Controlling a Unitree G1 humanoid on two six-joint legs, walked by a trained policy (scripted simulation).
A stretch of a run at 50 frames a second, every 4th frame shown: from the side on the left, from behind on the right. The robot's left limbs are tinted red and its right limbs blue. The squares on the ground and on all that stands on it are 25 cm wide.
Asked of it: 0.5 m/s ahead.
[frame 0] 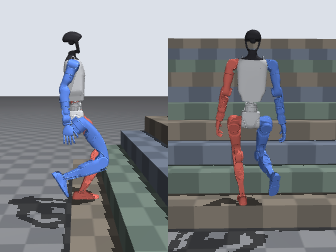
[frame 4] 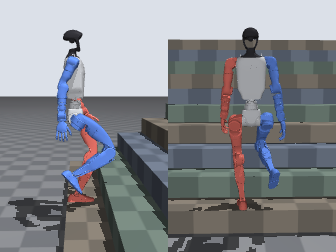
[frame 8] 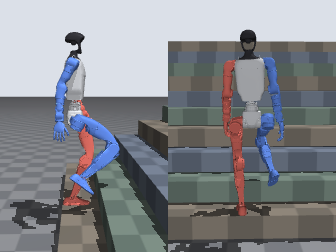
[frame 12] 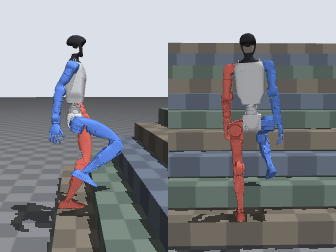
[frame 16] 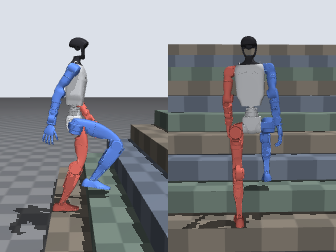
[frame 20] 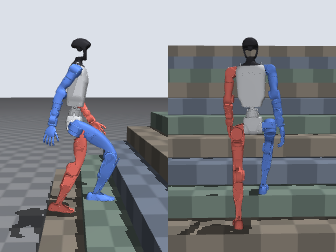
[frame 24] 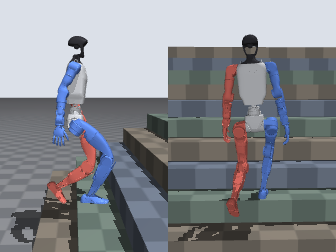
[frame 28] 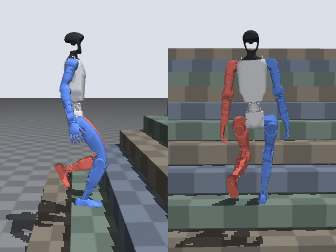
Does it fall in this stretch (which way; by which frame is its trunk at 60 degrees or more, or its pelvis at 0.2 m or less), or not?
no
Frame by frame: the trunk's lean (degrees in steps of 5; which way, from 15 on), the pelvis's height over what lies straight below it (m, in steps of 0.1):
0: 5, 0.7
4: 5, 0.7
8: 5, 0.8
12: 5, 0.8
16: 5, 0.8
20: 5, 0.8
24: 5, 0.8
28: 5, 0.7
